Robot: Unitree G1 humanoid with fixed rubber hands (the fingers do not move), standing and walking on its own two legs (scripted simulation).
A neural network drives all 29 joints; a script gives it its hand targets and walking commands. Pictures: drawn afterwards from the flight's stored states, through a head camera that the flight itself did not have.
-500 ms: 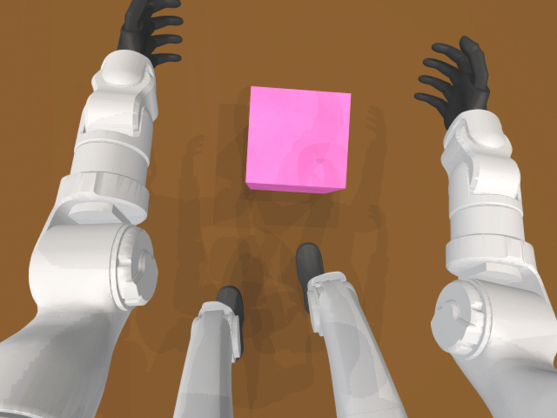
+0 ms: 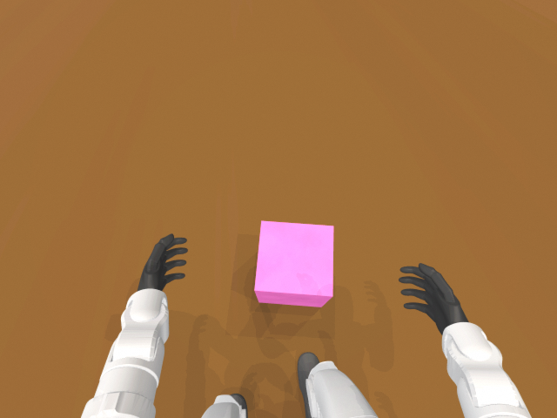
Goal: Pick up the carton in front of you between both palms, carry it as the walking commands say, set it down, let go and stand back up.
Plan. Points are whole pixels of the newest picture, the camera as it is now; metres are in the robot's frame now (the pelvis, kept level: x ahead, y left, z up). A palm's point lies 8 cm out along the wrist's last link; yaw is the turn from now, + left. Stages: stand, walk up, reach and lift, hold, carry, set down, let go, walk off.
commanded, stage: let go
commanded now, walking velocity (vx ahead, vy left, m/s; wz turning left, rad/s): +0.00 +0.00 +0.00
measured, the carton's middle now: (293, 267) +0.45 -0.08 -0.62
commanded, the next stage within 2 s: stand in 0.86 s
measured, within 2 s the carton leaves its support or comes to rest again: neither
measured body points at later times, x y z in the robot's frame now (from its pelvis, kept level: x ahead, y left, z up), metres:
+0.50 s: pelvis +0.04 +0.04 +0.03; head +0.07 +0.04 +0.48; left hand +0.21 +0.28 -0.04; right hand +0.21 -0.19 -0.04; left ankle -0.03 +0.15 -0.71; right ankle +0.06 -0.10 -0.71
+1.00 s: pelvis +0.04 +0.02 +0.02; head +0.04 +0.00 +0.47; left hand +0.19 +0.29 -0.06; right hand +0.19 -0.25 -0.07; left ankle -0.03 +0.15 -0.71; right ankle +0.06 -0.10 -0.71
